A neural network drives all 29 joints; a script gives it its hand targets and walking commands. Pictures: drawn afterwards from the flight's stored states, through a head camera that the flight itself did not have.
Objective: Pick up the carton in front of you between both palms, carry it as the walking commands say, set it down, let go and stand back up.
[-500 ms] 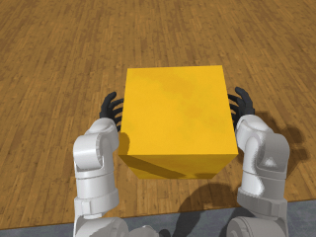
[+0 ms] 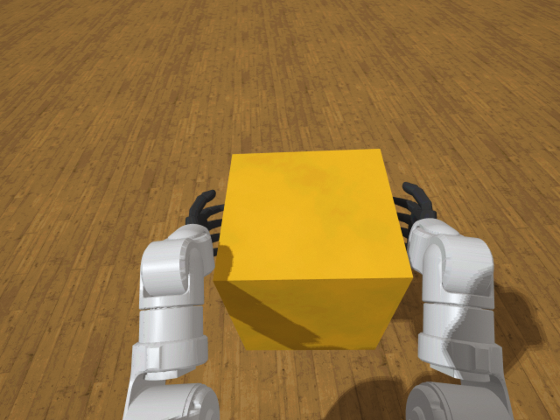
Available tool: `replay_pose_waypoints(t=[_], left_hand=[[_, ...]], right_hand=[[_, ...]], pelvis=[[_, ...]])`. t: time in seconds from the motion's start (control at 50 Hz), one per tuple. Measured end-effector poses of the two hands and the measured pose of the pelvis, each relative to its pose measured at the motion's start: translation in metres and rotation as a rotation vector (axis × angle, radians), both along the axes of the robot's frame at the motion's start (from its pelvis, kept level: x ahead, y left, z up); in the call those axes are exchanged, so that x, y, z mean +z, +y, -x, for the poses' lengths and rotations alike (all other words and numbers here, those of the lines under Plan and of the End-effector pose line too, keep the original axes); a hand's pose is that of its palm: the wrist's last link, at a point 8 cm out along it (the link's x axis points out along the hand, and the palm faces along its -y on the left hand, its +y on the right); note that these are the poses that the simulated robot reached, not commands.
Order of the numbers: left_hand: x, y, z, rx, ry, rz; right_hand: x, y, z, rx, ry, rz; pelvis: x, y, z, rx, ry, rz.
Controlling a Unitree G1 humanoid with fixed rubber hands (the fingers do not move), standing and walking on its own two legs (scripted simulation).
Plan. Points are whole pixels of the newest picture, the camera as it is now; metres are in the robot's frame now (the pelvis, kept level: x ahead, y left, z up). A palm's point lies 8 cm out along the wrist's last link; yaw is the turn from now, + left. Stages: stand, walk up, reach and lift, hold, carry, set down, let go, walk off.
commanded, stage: carry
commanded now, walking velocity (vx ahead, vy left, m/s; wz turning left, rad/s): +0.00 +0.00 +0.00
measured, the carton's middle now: (307, 257) +0.34 -0.01 +0.06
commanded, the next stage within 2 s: none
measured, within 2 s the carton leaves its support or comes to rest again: neither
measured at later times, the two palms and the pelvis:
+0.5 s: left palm (205, 240) +0.32 +0.13 +0.13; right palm (429, 236) +0.33 -0.17 +0.13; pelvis +0.00 -0.01 +0.00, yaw +0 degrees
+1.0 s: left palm (199, 251) +0.30 +0.14 +0.13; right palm (432, 246) +0.31 -0.16 +0.13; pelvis -0.03 -0.01 +0.00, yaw +0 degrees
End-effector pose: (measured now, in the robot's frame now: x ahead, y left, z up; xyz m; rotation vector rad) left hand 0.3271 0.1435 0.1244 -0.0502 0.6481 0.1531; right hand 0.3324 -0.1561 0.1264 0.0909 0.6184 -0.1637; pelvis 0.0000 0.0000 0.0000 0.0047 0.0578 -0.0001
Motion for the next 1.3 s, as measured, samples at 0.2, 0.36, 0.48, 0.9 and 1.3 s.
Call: replay_pose_waypoints(t=[0.2, 0.36, 0.48, 0.9, 1.3], left_hand=[[-0.001, -0.006, -0.006, 0.005, -0.001, 0.007], [-0.001, -0.008, -0.003, 0.002, 0.002, 0.011], [0.001, -0.009, 0.003, 0.0, 0.004, 0.008], [0.006, -0.007, 0.022, 0.004, 0.007, 0.006], [0.006, -0.009, 0.035, 0.009, 0.008, 0.004]], right_hand=[[0.002, -0.006, -0.008, 0.004, -0.001, 0.008], [0.001, -0.008, -0.002, -0.001, 0.002, 0.011], [0.002, -0.009, 0.005, -0.003, 0.004, 0.009], [0.006, -0.007, 0.023, -0.001, 0.007, 0.007], [0.007, -0.009, 0.035, 0.004, 0.009, 0.006]], pelvis=[[0.0, -0.009, -0.004, 0.002, -0.001, -0.003], [0.001, -0.011, -0.001, 0.001, -0.008, -0.003], [0.002, -0.011, 0.004, 0.0, -0.015, -0.002], [0.003, -0.01, 0.021, 0.003, -0.031, 0.0], [0.003, -0.013, 0.034, 0.007, -0.037, -0.001]])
